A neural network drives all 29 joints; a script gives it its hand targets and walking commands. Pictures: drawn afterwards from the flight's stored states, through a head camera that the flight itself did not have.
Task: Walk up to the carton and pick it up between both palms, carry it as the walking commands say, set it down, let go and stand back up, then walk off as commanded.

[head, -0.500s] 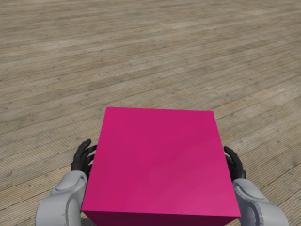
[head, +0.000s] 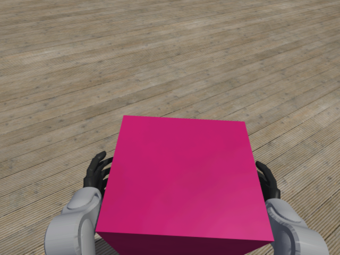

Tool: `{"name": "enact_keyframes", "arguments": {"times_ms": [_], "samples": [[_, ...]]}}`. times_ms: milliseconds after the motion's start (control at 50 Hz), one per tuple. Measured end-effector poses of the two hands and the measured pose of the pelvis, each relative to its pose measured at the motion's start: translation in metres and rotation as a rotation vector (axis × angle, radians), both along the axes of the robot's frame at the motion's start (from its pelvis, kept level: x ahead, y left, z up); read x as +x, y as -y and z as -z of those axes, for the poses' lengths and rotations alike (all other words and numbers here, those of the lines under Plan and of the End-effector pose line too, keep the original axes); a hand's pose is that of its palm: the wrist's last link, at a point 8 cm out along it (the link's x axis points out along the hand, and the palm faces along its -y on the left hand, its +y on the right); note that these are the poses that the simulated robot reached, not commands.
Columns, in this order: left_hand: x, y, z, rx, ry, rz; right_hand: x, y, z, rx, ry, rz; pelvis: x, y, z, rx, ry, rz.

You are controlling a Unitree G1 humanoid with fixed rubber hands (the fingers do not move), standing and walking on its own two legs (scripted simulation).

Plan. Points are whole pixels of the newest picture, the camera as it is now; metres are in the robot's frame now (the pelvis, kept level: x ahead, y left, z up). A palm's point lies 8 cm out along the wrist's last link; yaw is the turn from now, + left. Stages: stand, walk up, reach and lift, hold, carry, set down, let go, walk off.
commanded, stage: carry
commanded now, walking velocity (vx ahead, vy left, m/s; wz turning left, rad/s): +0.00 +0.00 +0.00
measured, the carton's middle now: (178, 197) +0.26 -0.01 +0.02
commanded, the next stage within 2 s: none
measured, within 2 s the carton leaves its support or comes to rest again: neither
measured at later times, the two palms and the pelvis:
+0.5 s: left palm (92, 114) +0.42 +0.21 +0.10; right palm (229, 125) +0.41 -0.13 +0.10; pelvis +0.19 +0.04 +0.02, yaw -1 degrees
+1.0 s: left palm (99, 101) +0.48 +0.20 +0.09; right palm (224, 110) +0.48 -0.13 +0.09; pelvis +0.24 +0.04 +0.00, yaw +1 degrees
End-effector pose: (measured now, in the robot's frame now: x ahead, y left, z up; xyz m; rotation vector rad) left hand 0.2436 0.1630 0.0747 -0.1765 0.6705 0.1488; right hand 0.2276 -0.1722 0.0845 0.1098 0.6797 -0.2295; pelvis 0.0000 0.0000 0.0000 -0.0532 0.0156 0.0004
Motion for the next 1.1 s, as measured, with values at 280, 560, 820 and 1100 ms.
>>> {"name": "enact_keyframes", "arguments": {"times_ms": [280,560,820,1100], "samples": [[0.113,-0.054,-0.01,-0.006,-0.026,-0.06,0.128,-0.054,-0.005,0.021,-0.025,-0.041,0.123,-0.042,-0.013,0.036,-0.054,0.026],[0.187,-0.046,-0.03,0.02,0.011,-0.026,0.196,-0.046,-0.023,0.04,0.01,-0.011,0.195,-0.043,-0.022,0.044,-0.055,0.013],[0.216,-0.053,-0.042,0.014,0.01,-0.048,0.23,-0.053,-0.033,0.045,0.011,-0.02,0.228,-0.045,-0.031,0.044,-0.05,0.008],[0.233,-0.047,-0.006,0.023,-0.066,-0.047,0.25,-0.046,0.0,0.029,-0.068,-0.038,0.248,-0.038,-0.011,0.036,0.005,-0.004]]}}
